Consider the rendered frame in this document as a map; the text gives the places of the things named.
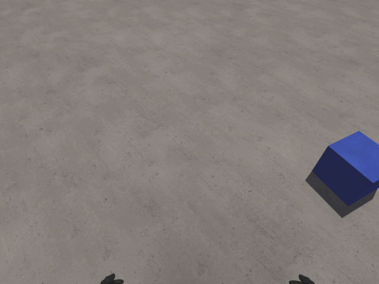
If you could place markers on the carton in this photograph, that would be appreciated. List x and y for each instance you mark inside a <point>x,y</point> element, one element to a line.
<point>350,167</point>

